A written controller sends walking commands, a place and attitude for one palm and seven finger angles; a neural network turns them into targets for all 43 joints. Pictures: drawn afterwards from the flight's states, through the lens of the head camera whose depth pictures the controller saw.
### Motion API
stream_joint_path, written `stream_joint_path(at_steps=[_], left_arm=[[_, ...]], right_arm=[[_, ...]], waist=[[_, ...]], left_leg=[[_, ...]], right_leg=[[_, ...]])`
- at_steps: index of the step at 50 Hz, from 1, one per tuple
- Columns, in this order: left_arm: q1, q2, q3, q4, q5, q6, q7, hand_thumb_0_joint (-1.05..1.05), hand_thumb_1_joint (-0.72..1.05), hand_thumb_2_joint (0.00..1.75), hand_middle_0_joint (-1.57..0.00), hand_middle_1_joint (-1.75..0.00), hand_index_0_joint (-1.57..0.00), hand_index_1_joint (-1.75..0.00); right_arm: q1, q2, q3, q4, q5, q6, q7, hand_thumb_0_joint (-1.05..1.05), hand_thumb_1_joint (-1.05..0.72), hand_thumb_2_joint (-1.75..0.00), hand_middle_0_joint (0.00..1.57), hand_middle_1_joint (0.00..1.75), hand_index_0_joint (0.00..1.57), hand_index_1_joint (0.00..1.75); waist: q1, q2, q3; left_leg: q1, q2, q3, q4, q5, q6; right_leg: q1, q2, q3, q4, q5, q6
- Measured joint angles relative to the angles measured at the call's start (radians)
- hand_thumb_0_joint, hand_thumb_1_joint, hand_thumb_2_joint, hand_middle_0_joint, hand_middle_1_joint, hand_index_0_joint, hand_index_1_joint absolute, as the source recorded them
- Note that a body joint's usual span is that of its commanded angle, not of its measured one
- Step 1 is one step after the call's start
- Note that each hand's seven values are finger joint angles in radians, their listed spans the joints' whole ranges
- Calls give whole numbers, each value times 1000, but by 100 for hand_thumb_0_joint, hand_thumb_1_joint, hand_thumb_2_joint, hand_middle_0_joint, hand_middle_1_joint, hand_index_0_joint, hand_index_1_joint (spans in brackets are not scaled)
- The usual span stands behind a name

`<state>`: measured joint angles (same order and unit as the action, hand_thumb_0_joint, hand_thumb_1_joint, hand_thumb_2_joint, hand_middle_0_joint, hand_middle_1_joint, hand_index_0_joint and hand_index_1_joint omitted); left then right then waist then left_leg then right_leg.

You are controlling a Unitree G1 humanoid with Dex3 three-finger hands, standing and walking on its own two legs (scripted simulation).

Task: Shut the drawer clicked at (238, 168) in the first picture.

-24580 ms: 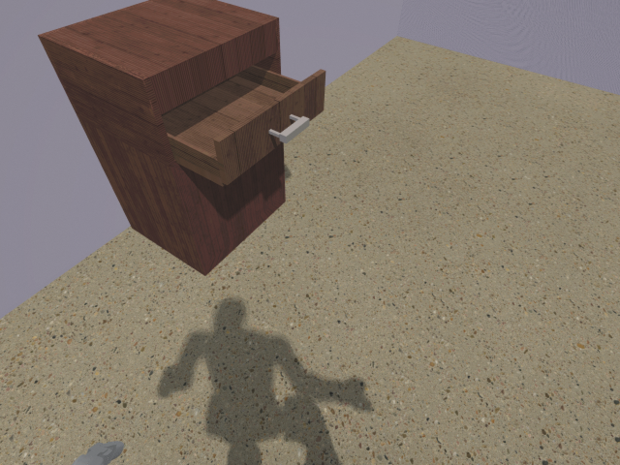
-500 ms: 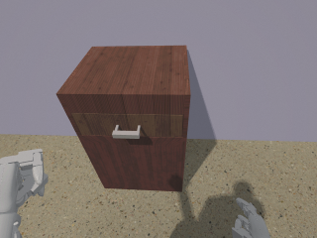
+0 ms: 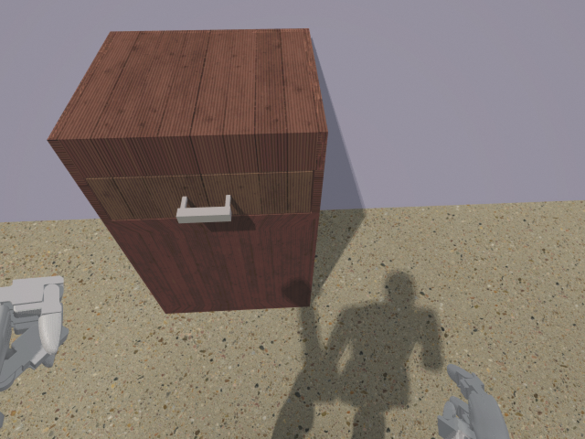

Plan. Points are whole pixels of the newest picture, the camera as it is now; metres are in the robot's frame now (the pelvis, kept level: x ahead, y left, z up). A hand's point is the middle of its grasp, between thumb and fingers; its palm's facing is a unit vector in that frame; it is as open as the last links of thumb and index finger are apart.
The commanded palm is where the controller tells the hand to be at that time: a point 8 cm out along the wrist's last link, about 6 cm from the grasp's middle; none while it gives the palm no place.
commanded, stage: step back with the hand held close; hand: left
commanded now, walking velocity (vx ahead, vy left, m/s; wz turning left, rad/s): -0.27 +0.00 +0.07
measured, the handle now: (205, 207) +0.58 +0.24 -0.14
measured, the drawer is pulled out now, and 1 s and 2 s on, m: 0.00 0.00 0.00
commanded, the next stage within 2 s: stop stepping back and stand still in 0.78 s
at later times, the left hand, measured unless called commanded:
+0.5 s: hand out of the picture +0.10 +0.24 +0.16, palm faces +0.39 -0.82 -0.43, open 3.3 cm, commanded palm +0.04 +0.29 +0.17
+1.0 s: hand out of the picture +0.03 +0.21 +0.17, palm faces +0.31 -0.83 -0.47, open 3.3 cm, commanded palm -0.04 +0.26 +0.17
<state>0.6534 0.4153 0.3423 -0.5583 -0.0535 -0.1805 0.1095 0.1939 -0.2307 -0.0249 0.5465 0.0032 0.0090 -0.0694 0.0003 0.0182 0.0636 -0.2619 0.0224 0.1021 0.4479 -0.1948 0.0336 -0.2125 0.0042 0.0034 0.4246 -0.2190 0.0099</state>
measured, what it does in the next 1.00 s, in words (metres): walks backwards: right foot, then left foot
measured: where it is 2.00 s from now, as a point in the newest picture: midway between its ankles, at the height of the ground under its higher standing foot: outside the picture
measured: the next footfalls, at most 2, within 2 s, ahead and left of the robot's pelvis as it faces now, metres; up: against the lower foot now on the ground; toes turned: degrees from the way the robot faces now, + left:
right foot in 0.80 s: -0.16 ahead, -0.12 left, +0.00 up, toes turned -1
left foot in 0.90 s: -0.01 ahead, +0.09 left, +0.00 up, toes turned +2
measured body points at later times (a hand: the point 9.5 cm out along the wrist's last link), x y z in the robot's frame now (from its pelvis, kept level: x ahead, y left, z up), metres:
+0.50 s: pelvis -0.09 +0.00 -0.02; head -0.06 +0.02 +0.43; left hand +0.07 +0.28 +0.19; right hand +0.09 -0.23 -0.10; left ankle +0.02 +0.09 -0.74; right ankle +0.00 -0.12 -0.74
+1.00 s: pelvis -0.17 -0.01 -0.01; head -0.14 +0.00 +0.44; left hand +0.01 +0.26 +0.20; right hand +0.01 -0.24 -0.09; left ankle -0.05 +0.09 -0.74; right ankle -0.23 -0.12 -0.73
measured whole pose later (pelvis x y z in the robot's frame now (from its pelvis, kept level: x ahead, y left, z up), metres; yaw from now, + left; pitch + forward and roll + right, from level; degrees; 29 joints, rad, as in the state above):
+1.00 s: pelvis -0.17 -0.01 -0.01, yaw -1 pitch +1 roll -1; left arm 0.58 0.45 0.39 -0.62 -0.06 -0.28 0.13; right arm 0.15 -0.16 0.01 0.62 -0.02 -0.10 -0.06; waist 0.01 -0.03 0.04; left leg -0.43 0.01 0.06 0.45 -0.04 0.04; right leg -0.24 0.05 0.03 0.67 -0.47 0.00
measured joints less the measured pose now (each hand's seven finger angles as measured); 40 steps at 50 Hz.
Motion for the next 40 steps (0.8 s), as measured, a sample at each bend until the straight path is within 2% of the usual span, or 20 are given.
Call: stream_joint_path(at_steps=[6,14,19,22,26,28,32,34,36,38,40], left_arm=[[-7,18,41,-47,2,-27,20,2,88,90,-141,-160,-140,-160],[-36,-35,36,-2,26,-51,29,2,89,90,-141,-160,-140,-160],[-45,-57,19,-23,35,-57,33,2,88,90,-141,-160,-141,-160],[-46,-58,9,-58,32,-69,44,2,88,90,-141,-160,-141,-160],[-59,-31,15,-80,27,-89,57,2,88,90,-141,-160,-141,-160],[-73,-14,26,-72,29,-95,59,2,88,90,-141,-160,-141,-160],[-97,37,68,-54,43,-89,51,2,88,90,-141,-160,-141,-160],[-73,60,95,-70,34,-94,52,2,88,90,-141,-160,-141,-160],[-26,68,117,-91,15,-101,56,2,88,90,-141,-160,-141,-160],[15,61,125,-100,-2,-108,55,2,88,90,-141,-160,-141,-160],[29,50,120,-104,-8,-119,48,2,89,90,-141,-160,-141,-160]], right_arm=[[-3,14,9,-12,-3,-24,-1,1,-90,-89,20,30,20,30],[-17,26,27,-24,-1,-71,-2,1,-90,-89,20,30,21,30],[0,30,32,-7,-13,-86,0,1,-90,-89,20,30,21,30],[10,23,30,11,-19,-87,3,1,-90,-89,20,30,21,30],[13,13,19,32,-19,-74,-1,1,-90,-89,20,30,21,30],[15,10,13,36,-17,-71,-7,1,-90,-89,20,30,21,30],[39,25,-2,32,-17,-88,-11,1,-90,-89,20,30,21,30],[55,38,-1,37,-19,-100,-1,1,-90,-89,20,30,20,30],[57,51,3,46,-21,-108,10,1,-90,-89,20,30,20,30],[43,59,9,52,-26,-116,18,1,-90,-89,20,30,21,30],[11,61,15,54,-32,-123,25,1,-90,-89,20,30,21,30]], waist=[[9,-10,-4],[16,21,0],[22,17,6],[22,5,6],[2,-8,10],[-14,-4,13],[-50,19,9],[-52,15,-15],[-39,-2,-47],[-21,-18,-70],[6,-35,-71]], left_leg=[[-39,-11,-6,35,11,13],[-110,-9,-22,109,19,25],[-153,-3,-42,154,-40,20],[-179,-11,-62,175,-88,5],[-196,-20,-84,176,-50,5],[-204,-14,-91,163,-11,19],[-222,7,-115,100,96,34],[-236,19,-113,63,151,33],[-257,21,-100,33,187,18],[-283,21,-80,9,211,6],[-320,21,-49,9,227,-4]], right_leg=[[-40,-12,-7,46,3,9],[-103,-13,-23,118,9,9],[-124,2,-28,116,31,-1],[-137,8,-27,102,55,-5],[-154,15,-23,103,66,-1],[-172,29,-19,127,-8,4],[-201,92,4,389,-128,9],[-155,105,2,422,-183,1],[-84,95,-6,365,-246,-14],[-1,77,-14,238,-273,-28],[64,54,-2,73,-212,-38]])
